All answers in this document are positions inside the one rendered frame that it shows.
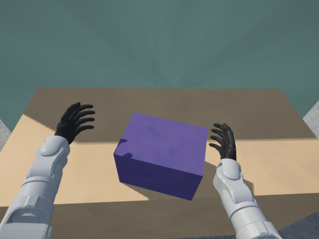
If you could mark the left robot hand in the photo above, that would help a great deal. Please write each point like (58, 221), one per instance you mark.
(69, 126)

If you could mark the robot right forearm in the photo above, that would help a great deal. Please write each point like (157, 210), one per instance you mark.
(241, 207)

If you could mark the robot left forearm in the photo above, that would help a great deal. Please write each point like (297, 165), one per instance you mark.
(35, 200)

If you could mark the pedestal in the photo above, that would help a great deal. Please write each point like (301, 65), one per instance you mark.
(277, 151)

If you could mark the carton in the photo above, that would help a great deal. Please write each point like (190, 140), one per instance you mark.
(162, 155)

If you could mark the right robot hand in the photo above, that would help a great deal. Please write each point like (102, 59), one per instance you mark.
(228, 147)

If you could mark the left robot upper arm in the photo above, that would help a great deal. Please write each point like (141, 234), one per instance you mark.
(26, 231)

